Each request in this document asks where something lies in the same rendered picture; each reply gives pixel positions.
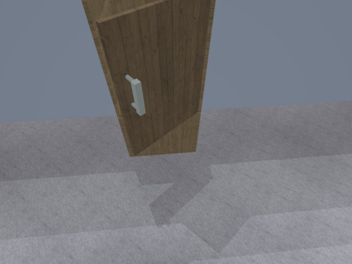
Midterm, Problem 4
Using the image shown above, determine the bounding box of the cupboard door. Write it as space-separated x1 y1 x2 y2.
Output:
96 0 211 156

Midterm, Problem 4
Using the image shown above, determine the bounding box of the handle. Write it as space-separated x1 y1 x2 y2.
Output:
125 75 146 116

